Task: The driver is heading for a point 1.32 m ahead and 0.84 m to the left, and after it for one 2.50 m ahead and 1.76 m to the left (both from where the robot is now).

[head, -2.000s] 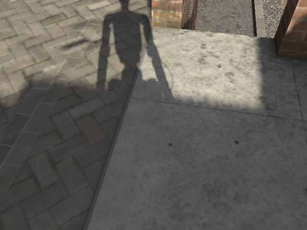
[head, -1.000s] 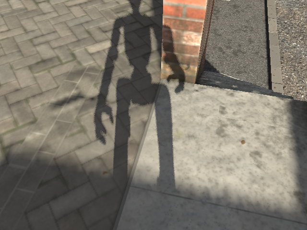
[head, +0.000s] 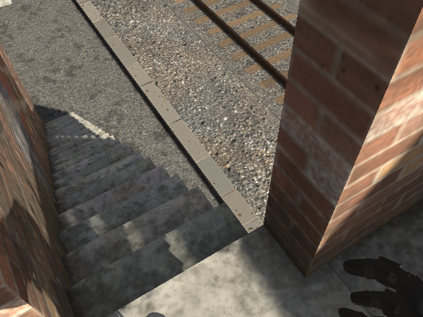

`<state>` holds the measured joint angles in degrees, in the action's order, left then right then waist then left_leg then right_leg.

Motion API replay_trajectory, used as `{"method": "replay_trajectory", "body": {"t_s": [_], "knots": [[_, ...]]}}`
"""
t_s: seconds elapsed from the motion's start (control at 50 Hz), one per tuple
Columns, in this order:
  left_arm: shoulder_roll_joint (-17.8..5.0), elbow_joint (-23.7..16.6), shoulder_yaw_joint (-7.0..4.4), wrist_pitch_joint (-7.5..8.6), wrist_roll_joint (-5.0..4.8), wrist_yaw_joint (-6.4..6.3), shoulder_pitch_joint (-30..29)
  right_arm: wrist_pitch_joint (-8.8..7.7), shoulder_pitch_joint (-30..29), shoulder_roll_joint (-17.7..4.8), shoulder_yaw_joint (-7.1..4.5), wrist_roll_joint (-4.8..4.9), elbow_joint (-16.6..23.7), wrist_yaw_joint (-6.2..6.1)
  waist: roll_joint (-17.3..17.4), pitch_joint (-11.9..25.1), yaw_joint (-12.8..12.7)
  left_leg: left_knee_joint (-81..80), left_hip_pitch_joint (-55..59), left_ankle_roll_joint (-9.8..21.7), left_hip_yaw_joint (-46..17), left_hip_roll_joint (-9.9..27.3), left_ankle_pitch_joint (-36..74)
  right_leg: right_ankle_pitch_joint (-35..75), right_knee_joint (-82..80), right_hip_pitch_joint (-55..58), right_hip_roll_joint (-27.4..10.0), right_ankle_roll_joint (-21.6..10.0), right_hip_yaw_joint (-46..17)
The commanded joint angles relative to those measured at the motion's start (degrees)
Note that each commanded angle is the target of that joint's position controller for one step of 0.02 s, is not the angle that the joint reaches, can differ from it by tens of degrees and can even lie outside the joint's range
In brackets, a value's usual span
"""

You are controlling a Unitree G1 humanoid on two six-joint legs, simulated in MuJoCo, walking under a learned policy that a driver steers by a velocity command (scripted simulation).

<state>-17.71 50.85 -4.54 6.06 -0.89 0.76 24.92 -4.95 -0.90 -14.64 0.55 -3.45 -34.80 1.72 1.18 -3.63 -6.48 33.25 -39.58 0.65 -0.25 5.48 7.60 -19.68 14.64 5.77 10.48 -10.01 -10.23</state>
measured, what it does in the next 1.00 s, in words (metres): walks ahead, turning left: left foot, then right foot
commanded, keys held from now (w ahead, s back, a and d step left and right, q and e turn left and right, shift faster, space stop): q+shift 1.00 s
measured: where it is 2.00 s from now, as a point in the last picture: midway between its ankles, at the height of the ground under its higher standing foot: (193, 299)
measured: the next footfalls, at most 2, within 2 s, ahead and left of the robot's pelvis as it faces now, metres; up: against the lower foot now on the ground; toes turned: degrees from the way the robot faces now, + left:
left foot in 0.06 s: +0.30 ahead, +0.13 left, +0.00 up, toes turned -1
right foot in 0.48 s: +0.36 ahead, -0.06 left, +0.00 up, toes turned +26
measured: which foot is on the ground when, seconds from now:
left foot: up 0.00-0.04, down 0.06-0.52, up 0.54-0.90, down 0.92-1.00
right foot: down 0.00-0.08, up 0.10-0.46, down 0.48-0.92, up 0.94-1.00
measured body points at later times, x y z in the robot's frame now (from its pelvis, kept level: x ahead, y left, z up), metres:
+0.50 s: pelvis +0.22 +0.03 +0.00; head +0.25 +0.03 +0.45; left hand +0.34 +0.32 -0.08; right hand +0.38 -0.22 -0.11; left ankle +0.25 +0.13 -0.73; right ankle +0.32 -0.07 -0.73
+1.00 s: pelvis +0.24 +0.05 +0.01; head +0.25 +0.07 +0.46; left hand +0.13 +0.37 -0.06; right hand +0.52 -0.02 -0.09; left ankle +0.18 +0.12 -0.73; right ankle +0.32 -0.07 -0.69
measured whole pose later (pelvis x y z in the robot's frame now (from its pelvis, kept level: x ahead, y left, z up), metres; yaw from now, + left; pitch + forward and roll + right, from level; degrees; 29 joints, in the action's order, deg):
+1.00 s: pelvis +0.24 +0.05 +0.01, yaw +45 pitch +2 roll -2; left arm -18.2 37.1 -3.8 6.9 1.1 -4.5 10.6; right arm -7.4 15.9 -16.6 -3.6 -3.3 -36.9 3.9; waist 1.9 0.1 -3.3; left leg 30.9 -17.7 3.9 0.4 -0.5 -15.9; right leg -31.0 49.7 -23.0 -2.5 5.0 1.4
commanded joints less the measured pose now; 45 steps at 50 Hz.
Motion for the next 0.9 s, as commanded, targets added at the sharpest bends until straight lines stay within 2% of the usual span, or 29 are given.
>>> {"method": "replay_trajectory", "body": {"t_s": [0.02,0.04,0.06,0.08,0.1,0.12,0.14,0.16,0.18,0.22,0.24,0.28,0.3,0.32,0.34,0.36,0.4,0.42,0.44,0.48,0.5,0.52,0.54,0.56,0.62,0.68,0.74,0.82,0.9], "knots": [[-6.29,2.28,0.63,2.59,7.17,3.54,9.46,1.44,2.63,-6.96,-1.94,3.49,1.33,0.84,-9.42,8.28,5.0,-3.11,27.13,-2.32,2.29,-10.13,7.75,66.54,9.86,-9.33,-9.63,5.79,0.9],[-10.38,-1.24,-2.16,1.94,0.62,0.09,-2.49,0.02,18.36,-8.98,-2.46,-0.16,-4.15,-0.53,-9.4,9.18,10.4,-6.76,26.32,3.29,4.97,-9.13,1.8,67.42,17.72,-2.58,-11.93,4.41,-0.1],[-9.76,-2.21,-1.42,1.42,0.41,-1.23,-5.14,-1.08,25.82,-9.67,-3.02,0.01,-7.85,-1.22,-4.94,11.22,14.58,-12.63,33.01,4.17,4.19,-7.3,8.27,61.81,30.9,-3.55,-10.2,5.29,2.96],[-6.05,-2.86,-0.34,0.97,0.7,-2.06,-5.52,-1.55,31.92,-11.61,-3.47,0.39,-10.19,-1.5,1.92,14.64,16.55,-7.0,43.39,6.56,-1.36,0.64,30.76,30.3,51.4,-12.73,-4.34,6.39,8.29],[-0.93,-2.43,0.84,-0.07,-2.81,-3.92,8.06,-1.75,30.49,-13.15,-4.37,0.25,-9.25,-0.98,20.05,25.53,9.76,3.69,69.73,21.79,-27.67,20.01,68.93,-17.46,77.56,-39.08,2.01,11.63,8.82],[-6.01,-3.23,1.22,-0.39,0.11,-4.58,4.0,-0.78,28.44,-11.21,-5.25,2.5,-6.33,-0.75,7.75,32.17,13.38,-0.75,69.93,23.3,-31.09,18.11,64.89,-11.7,81.64,-44.14,-1.17,10.0,5.64],[-6.2,-6.05,1.46,-0.37,1.49,-4.3,-3.38,-0.5,24.17,-10.77,-5.24,3.22,-5.25,-1.3,3.15,25.77,12.54,-4.92,60.92,21.4,-27.28,15.1,51.03,-7.1,79.9,-44.64,-4.1,9.6,4.9],[-6.66,-8.56,1.55,-0.8,3.99,-3.49,-13.24,0.93,21.87,-8.74,-4.43,3.95,-6.52,-1.76,-6.63,15.24,12.43,-11.12,44.76,14.88,-20.57,7.22,38.84,-4.46,70.99,-40.12,-4.93,8.6,7.74],[-3.52,-10.94,2.63,-2.17,3.33,-2.38,-9.65,1.14,20.43,-10.41,-4.81,2.79,-6.2,-2.38,0.44,13.44,7.59,-9.96,40.96,18.58,-22.95,8.84,41.58,-4.8,70.74,-40.42,-5.66,9.39,4.92],[-2.3,-12.03,3.51,-5.57,3.98,-2.72,-9.36,2.19,22.07,-8.81,-4.71,2.65,-7.11,-2.22,-0.58,10.14,5.73,-11.16,30.45,17.5,-20.85,5.94,36.43,-4.71,65.48,-37.94,-6.83,10.15,4.87],[-2.57,-16.9,5.52,-3.89,8.98,0.12,-3.59,-0.72,15.24,-8.28,-4.51,-0.87,-3.47,-0.32,6.29,15.73,1.94,-16.12,29.08,19.63,-21.86,3.75,32.63,-6.59,60.21,-37.15,-10.08,13.77,-0.77],[-3.68,-16.0,5.22,-2.7,7.07,0.4,-5.2,-3.51,11.43,-11.77,-6.04,-0.29,-1.78,0.45,-0.54,12.72,1.39,-15.62,20.73,17.89,-18.2,0.14,33.11,-3.04,44.23,-31.55,-13.57,16.42,3.5],[-3.23,-16.03,5.28,-3.55,5.8,0.59,-6.34,-3.87,12.04,-12.7,-6.28,0.16,-1.24,0.13,1.0,10.5,2.51,-17.27,13.73,17.33,-16.84,-2.46,29.47,-0.41,39.69,-26.05,-13.14,16.13,6.38],[-5.41,-13.98,3.45,-4.98,-2.8,-2.15,-17.12,2.87,18.43,-8.36,-5.65,7.38,-6.03,1.59,-4.7,7.31,7.93,-8.95,15.94,13.69,-15.5,-7.36,31.48,6.63,29.64,-26.53,-2.47,15.93,7.24],[-3.16,-14.0,4.06,-5.83,-2.47,-2.64,-14.38,6.2,21.05,-10.41,-5.81,7.91,-6.32,2.09,0.25,12.15,6.18,-7.36,19.67,13.05,-18.04,-5.61,30.04,10.32,25.71,-26.17,-2.14,15.52,5.82],[-3.78,-12.95,3.82,-6.29,-2.08,-2.2,-12.03,8.33,19.58,-12.58,-6.58,6.22,-5.21,2.16,4.87,15.48,5.32,-7.38,22.45,12.61,-20.28,-4.14,24.81,11.36,23.93,-24.34,-2.11,14.76,4.28],[-3.64,-12.8,3.39,-7.09,-2.17,-1.63,-13.85,10.52,15.77,-10.97,-6.58,4.79,-1.57,2.8,7.12,12.3,5.54,-8.91,19.57,11.77,-27.0,-3.24,7.6,11.6,19.82,-23.46,-3.52,14.1,3.26],[-3.32,-14.32,3.77,-5.16,6.61,0.21,-9.96,2.55,16.82,-13.95,-6.24,-0.98,2.04,1.33,3.84,8.0,4.07,-12.99,10.5,14.18,-30.75,0.14,-13.0,7.9,23.93,-22.52,-8.35,13.69,3.8],[-5.1,-13.44,2.97,-4.9,6.39,-0.72,-13.07,0.93,17.86,-11.52,-6.36,-0.96,0.37,0.38,4.43,4.94,6.51,-15.97,8.64,15.6,-37.92,1.81,-22.09,5.59,23.22,-22.14,-11.38,12.09,1.9],[-3.55,-15.18,3.16,-4.33,4.17,-2.36,-16.5,0.54,19.94,-8.17,-5.18,3.02,-1.31,-1.57,2.23,5.45,6.81,-16.85,13.37,13.77,-41.31,2.19,-27.97,4.01,11.54,-21.64,-12.83,9.04,1.74],[-4.58,-14.99,2.79,-3.38,2.26,-2.8,-15.27,0.73,21.55,-6.77,-4.78,3.31,-1.53,-1.95,1.25,7.73,6.88,-15.66,14.03,11.14,-38.79,-1.33,-31.76,7.01,4.46,-15.2,-14.1,6.16,2.31],[-6.79,-14.77,1.81,-2.84,2.59,-3.52,-12.64,1.09,20.6,-4.4,-3.8,2.12,0.89,-1.85,-7.44,12.82,6.62,-10.04,4.98,6.03,-31.28,-7.45,-35.98,7.34,2.15,-5.05,-23.3,-5.12,-10.93],[-9.46,-13.54,0.36,-1.72,3.44,-3.89,-9.01,1.56,16.58,-5.12,-3.22,0.56,2.1,-1.87,-10.17,14.1,3.37,3.6,-7.02,-0.43,-19.29,-14.61,-38.39,13.82,-0.08,5.68,-31.04,-13.79,-22.25],[-9.69,-13.28,0.23,-0.71,3.78,-4.4,-11.9,1.7,17.95,-5.46,-3.08,-1.5,0.53,-1.63,-5.76,13.42,5.03,13.16,-9.11,-3.18,-16.0,-12.37,-32.38,16.15,-3.8,4.09,-33.21,-11.98,-22.3],[-3.49,-16.53,2.41,1.16,0.43,-4.77,-22.44,1.89,21.34,-10.47,-4.89,-1.53,-2.86,-2.53,-6.17,10.41,8.42,32.82,-0.83,-5.37,-8.34,-7.44,-27.59,16.88,-3.06,-10.68,-26.3,-4.03,-4.29],[-6.28,-18.7,1.34,2.57,1.47,-6.34,-23.19,1.84,19.92,-3.21,-1.47,-1.62,-1.08,1.73,-4.54,6.81,8.05,40.99,3.47,-5.56,-0.29,-4.18,-28.06,26.43,-3.87,-20.52,-23.29,-3.58,6.98],[-9.89,-16.49,-0.19,2.07,1.09,-7.45,-15.39,2.58,14.82,-1.11,0.0,-1.04,0.91,4.85,-3.44,8.53,2.68,26.72,4.27,-6.37,3.71,0.96,-28.41,30.75,-2.14,-14.33,-23.09,-2.62,12.52],[-13.1,-17.11,-2.76,1.09,2.9,-6.82,-14.22,1.76,14.52,-4.75,-1.76,-0.13,1.17,5.27,-7.0,8.11,0.89,10.55,9.77,-5.22,6.32,0.24,-28.47,27.71,0.18,-8.92,-28.25,-2.86,10.16],[-9.58,-16.16,-1.77,1.15,3.68,-5.67,-17.54,-0.9,20.03,-8.49,-5.63,0.83,-0.85,3.13,-5.55,9.84,4.98,-7.18,24.09,3.72,5.48,-4.46,-12.62,10.95,9.68,-13.23,-29.57,2.93,12.62]]}}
